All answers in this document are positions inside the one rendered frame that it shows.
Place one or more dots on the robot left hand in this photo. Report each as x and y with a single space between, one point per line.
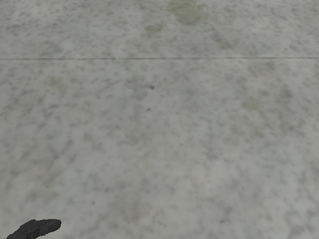
34 229

